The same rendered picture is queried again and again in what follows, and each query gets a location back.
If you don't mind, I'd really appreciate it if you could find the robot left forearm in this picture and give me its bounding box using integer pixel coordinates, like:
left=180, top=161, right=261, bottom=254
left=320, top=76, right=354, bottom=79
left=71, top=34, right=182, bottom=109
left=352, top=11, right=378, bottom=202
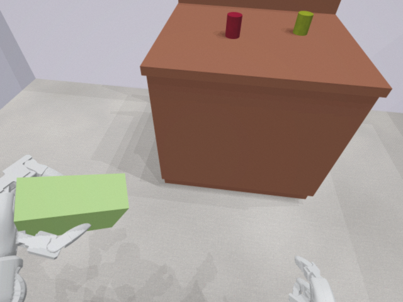
left=0, top=255, right=27, bottom=302

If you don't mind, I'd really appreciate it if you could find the sponge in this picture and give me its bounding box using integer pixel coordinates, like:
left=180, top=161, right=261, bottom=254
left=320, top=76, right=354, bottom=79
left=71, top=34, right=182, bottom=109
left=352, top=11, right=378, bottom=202
left=14, top=173, right=129, bottom=236

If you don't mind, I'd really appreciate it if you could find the left robot hand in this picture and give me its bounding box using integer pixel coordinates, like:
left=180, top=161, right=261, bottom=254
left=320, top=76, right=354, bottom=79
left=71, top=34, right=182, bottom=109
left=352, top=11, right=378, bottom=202
left=0, top=155, right=91, bottom=260

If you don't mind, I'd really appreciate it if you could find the right robot hand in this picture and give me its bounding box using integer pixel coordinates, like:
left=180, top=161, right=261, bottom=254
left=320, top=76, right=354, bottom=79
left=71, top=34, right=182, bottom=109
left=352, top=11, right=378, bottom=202
left=289, top=256, right=336, bottom=302

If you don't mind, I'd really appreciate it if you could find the table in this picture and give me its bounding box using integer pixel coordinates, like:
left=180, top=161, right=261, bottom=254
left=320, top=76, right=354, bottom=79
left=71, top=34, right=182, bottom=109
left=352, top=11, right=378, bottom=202
left=140, top=0, right=392, bottom=199

